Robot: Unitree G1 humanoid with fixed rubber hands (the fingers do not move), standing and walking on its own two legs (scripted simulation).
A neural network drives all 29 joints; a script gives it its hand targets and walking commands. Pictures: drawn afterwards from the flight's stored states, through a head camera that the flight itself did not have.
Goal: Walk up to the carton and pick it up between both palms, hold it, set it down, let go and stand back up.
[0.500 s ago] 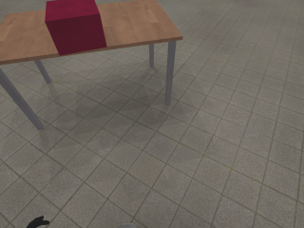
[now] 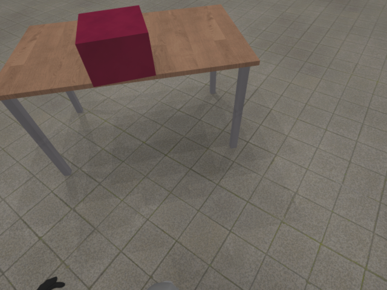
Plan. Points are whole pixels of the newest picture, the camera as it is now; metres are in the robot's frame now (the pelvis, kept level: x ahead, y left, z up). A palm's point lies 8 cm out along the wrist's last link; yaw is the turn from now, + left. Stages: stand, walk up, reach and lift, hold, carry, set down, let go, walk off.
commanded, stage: walk up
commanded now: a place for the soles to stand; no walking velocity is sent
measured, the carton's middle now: (117, 44) +1.07 +0.33 -0.02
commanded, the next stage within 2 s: none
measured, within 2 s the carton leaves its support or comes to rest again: neither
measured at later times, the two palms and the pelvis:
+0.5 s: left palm (12, 259) +0.22 +0.42 -0.08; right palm (304, 257) +0.20 -0.22 -0.08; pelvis +0.13 +0.09 +0.01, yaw +3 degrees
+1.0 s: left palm (18, 218) +0.31 +0.45 -0.08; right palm (266, 202) +0.35 -0.18 -0.11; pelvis +0.26 +0.12 +0.00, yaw +5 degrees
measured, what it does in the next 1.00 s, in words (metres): walks ahead: left foot, then right foot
